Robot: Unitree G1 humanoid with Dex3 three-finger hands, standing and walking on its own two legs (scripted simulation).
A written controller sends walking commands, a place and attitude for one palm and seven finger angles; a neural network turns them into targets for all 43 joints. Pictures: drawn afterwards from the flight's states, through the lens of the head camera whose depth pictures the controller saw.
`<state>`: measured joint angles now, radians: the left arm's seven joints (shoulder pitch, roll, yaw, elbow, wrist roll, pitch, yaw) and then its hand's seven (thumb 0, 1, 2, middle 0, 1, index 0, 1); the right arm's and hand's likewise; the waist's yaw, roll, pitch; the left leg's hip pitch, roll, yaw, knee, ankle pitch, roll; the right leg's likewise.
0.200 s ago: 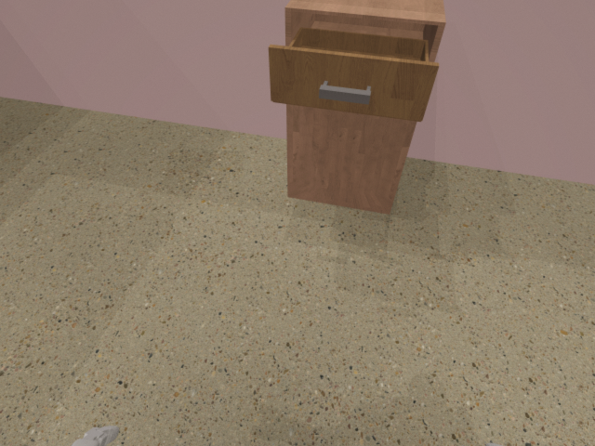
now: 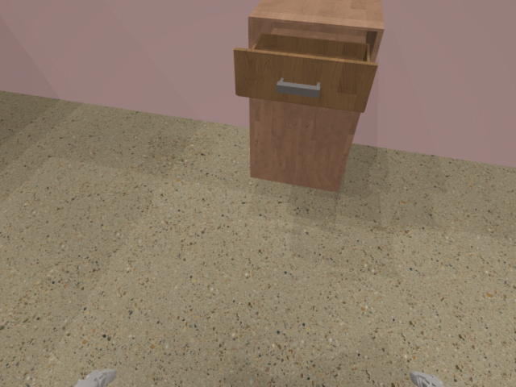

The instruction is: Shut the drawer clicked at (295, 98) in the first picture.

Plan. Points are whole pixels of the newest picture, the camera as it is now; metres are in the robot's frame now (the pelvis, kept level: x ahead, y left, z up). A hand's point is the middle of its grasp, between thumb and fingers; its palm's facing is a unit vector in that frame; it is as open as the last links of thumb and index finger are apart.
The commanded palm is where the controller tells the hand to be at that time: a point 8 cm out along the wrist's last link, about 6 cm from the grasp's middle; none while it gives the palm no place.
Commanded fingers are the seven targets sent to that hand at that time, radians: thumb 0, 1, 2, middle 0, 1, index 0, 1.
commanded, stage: stand and wait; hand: left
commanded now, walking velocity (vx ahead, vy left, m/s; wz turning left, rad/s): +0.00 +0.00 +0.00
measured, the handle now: (299, 86) +0.99 -0.07 -0.02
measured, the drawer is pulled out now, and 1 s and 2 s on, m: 0.28 0.28 0.28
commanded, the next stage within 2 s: look at it before walking up in 0.62 s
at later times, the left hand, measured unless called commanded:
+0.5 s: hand out of the picture +0.05 +0.23 -0.15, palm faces -0.03 -0.94 -0.34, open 7.4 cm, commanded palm none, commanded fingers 0.00 0.90 0.90 -0.20 -0.30 -0.20 -0.30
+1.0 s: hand out of the picture +0.06 +0.23 -0.15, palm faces -0.02 -0.94 -0.33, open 7.4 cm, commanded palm none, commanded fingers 0.00 0.90 0.90 -0.20 -0.30 -0.20 -0.30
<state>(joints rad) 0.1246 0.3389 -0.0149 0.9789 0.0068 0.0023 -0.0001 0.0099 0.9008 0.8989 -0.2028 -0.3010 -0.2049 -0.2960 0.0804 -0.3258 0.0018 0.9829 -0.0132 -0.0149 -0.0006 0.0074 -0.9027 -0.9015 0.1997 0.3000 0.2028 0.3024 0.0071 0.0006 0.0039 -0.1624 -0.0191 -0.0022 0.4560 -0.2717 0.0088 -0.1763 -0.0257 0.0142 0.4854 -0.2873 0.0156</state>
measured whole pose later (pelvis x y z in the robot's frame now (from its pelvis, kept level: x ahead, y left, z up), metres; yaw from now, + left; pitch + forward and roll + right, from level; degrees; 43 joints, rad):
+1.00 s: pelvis -0.02 -0.02 +0.01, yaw -1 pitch -2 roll +0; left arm 0.14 0.34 0.00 1.08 0.01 0.00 0.00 0.01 0.90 0.90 -0.20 -0.30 -0.20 -0.30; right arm 0.13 -0.33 0.00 1.11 -0.01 -0.02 0.00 0.01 -0.90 -0.90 0.20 0.30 0.20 0.30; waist 0.00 0.00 0.02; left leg -0.14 0.01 0.00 0.37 -0.20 -0.02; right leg -0.15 0.00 0.01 0.39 -0.21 -0.01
